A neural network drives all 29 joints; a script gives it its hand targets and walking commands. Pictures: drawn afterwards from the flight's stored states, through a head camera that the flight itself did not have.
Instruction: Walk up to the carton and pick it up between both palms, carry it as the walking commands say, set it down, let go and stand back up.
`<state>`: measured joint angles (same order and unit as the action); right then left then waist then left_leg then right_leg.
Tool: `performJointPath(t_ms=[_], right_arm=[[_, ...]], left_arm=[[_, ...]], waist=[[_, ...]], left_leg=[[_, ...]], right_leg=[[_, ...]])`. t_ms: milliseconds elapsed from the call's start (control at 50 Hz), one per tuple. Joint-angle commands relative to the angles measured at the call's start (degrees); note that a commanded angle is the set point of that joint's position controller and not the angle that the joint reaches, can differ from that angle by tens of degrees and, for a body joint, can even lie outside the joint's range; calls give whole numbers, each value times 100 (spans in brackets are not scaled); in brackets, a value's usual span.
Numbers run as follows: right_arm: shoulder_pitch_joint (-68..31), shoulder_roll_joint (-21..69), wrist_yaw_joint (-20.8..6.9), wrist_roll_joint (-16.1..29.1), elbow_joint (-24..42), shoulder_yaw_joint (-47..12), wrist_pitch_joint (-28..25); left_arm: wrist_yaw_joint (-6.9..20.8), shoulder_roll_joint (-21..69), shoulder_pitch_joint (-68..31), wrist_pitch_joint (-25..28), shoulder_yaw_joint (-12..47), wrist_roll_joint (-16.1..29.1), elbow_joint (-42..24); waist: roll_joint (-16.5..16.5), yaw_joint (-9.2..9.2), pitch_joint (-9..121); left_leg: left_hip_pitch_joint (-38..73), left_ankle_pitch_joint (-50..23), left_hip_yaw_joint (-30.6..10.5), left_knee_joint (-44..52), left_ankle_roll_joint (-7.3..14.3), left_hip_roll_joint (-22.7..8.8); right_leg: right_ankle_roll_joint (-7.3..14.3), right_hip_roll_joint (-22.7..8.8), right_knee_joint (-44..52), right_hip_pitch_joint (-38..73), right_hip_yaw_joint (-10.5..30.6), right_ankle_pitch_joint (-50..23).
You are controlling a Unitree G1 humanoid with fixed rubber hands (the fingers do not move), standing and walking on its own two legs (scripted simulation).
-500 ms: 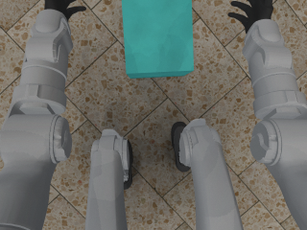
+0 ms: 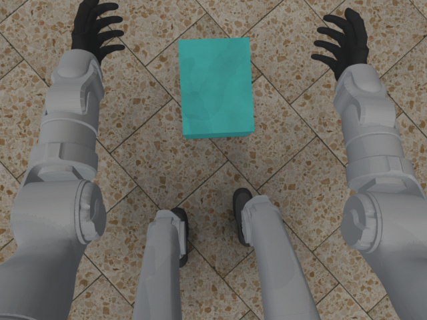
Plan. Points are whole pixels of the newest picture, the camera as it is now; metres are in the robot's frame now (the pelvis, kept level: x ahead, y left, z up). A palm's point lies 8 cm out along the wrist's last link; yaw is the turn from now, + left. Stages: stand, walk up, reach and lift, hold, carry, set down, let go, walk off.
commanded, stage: set down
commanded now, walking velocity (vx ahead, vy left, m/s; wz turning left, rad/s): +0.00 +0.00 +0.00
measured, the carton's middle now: (215, 92) +0.58 -0.06 -0.53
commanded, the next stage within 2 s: let go in 0.26 s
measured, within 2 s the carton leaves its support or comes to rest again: neither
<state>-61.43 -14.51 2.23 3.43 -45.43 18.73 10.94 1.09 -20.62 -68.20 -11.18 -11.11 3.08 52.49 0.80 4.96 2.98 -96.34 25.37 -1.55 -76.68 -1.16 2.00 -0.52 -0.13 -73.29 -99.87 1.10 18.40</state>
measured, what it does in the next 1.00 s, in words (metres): rises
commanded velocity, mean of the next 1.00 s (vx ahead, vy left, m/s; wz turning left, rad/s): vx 0.00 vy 0.00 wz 0.00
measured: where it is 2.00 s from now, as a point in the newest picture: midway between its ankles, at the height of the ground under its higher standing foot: (212, 237)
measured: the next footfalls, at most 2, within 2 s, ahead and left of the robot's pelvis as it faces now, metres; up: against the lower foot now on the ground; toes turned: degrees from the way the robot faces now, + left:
none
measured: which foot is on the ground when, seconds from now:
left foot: down 0.00-1.00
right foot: down 0.00-1.00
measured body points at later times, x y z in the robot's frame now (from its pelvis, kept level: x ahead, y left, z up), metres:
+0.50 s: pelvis +0.04 +0.00 +0.08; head +0.32 -0.02 +0.43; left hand +0.51 +0.17 -0.04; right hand +0.47 -0.25 -0.04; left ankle +0.06 +0.12 -0.57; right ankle +0.11 -0.12 -0.57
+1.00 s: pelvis +0.09 +0.01 +0.16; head +0.18 +0.01 +0.60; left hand +0.33 +0.23 +0.07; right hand +0.29 -0.23 +0.07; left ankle +0.06 +0.12 -0.57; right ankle +0.11 -0.12 -0.57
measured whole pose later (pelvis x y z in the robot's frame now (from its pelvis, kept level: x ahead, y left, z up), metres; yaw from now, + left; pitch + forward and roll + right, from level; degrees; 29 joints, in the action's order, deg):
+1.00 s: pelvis +0.09 +0.01 +0.16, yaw -1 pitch +12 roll -1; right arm 5.9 -9.8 -3.5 -0.4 -27.6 4.4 1.4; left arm 1.9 -10.6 0.9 -1.0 -5.7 -1.1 31.2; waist 0.3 1.2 1.0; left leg -26.6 19.1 -2.5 -34.1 -0.2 0.2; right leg -0.6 0.5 -31.3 -29.6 0.4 13.2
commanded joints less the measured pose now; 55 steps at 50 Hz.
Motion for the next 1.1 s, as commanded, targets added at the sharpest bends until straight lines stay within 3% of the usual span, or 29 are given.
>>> performJointPath(t_ms=[0,80,200,300,420,480,560,660,760,920,1080], right_arm=[[-1102,-690,-32,-87,753,121,-125],[-922,-596,-82,-186,881,158,-145],[-931,-271,-177,-575,300,442,-320],[-545,-262,-238,-868,340,508,-394],[847,-317,-513,-1130,1210,233,-438],[1732,-344,-623,-1040,1730,-64,-434],[2567,-335,-709,-676,2115,-477,-502],[3906,-195,-741,-427,2049,-830,-680],[5097,-91,-675,-398,1939,-1019,-889],[6436,-61,-563,-396,2297,-1275,-1080],[6973,-182,-576,-386,2573,-1396,-935]], left_arm=[[21,-591,-1357,127,-121,-78,-743],[47,-491,-1185,144,-201,-196,-901],[145,-201,-1144,309,-495,-621,-296],[43,10,-570,335,-744,-976,-376],[-315,375,1046,396,-591,-1110,-1598],[-369,374,1800,414,-416,-1045,-2410],[-285,418,2612,512,-232,-820,-2928],[-124,564,4061,685,5,-642,-2590],[-26,571,5074,902,169,-575,-2302],[76,552,6542,1139,413,-433,-2592],[144,423,7465,1016,626,-291,-3063]], waist=[[270,113,5880],[277,88,5827],[195,15,4664],[178,15,5153],[72,-29,6270],[57,-33,6163],[40,-93,5468],[-86,-209,4345],[-79,-282,2963],[13,-404,1567],[205,-437,279]], left_leg=[[2555,-1435,347,1276,-62,337],[3079,-1674,319,1817,-68,324],[3010,-1294,227,2269,-90,205],[3449,-1895,240,2407,-139,229],[4134,-3054,296,2631,-167,231],[4448,-3169,257,2829,-181,246],[4649,-2816,218,3120,-172,284],[4890,-2384,171,3566,-96,224],[5606,-1919,106,4042,-45,109],[7014,-1959,69,4703,-49,16],[7882,-2113,-43,5519,-30,-66]], right_leg=[[-225,351,723,4646,-309,-2140],[-252,343,1232,5051,-273,-2336],[-273,294,1749,4557,-388,-1712],[-233,318,1903,5250,-392,-2343],[-141,278,1931,6788,-206,-3785],[-79,257,2130,7345,-84,-4068],[-25,206,2492,7861,48,-3915],[-32,153,2991,8236,112,-3574],[-66,180,3544,8204,24,-2722],[-65,235,4214,8792,-131,-2214],[-30,330,4797,9665,-258,-1952]])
